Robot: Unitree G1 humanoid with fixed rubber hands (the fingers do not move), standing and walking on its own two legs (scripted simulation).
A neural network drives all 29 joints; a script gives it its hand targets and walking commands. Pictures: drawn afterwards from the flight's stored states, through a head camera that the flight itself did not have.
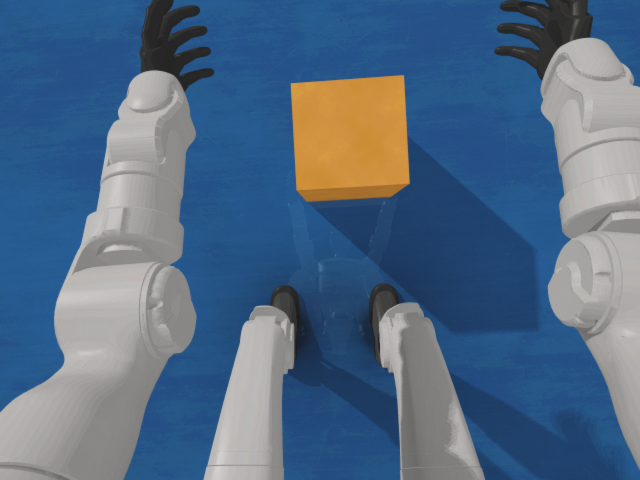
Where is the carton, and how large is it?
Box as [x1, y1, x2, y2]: [291, 75, 409, 201]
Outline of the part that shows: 403,75 291,83 296,189 306,201 391,196 409,183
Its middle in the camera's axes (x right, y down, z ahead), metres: +0.06 -0.20 +0.84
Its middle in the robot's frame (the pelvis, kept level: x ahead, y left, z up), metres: +0.55 -0.03 -0.53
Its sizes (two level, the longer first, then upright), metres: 0.210 0.200 0.250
